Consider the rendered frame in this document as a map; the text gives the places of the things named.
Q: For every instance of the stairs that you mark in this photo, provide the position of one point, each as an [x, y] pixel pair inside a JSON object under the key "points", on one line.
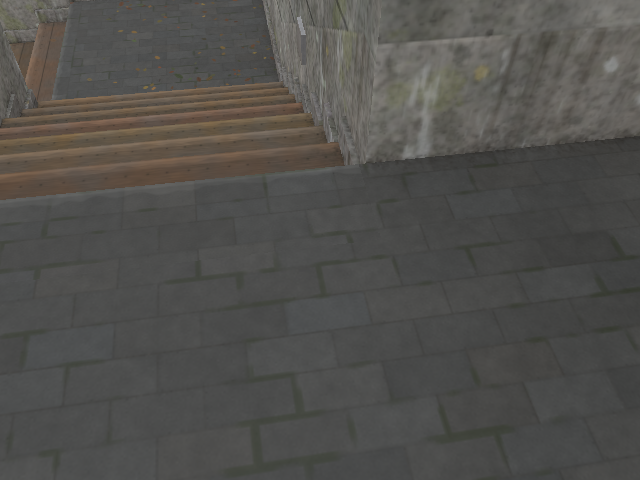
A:
{"points": [[38, 61], [107, 142]]}

